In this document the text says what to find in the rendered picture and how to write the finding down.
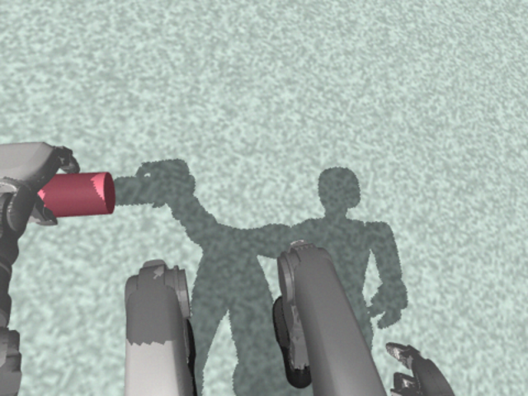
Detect left robot hand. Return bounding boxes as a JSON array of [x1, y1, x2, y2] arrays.
[[0, 142, 80, 226]]

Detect left robot arm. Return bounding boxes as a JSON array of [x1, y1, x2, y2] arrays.
[[0, 178, 35, 396]]

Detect right robot foot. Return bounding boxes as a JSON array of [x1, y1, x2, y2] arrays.
[[272, 296, 312, 389]]

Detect bottle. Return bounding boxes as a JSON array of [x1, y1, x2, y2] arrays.
[[37, 172, 116, 218]]

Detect right robot hand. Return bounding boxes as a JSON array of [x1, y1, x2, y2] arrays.
[[386, 342, 455, 396]]

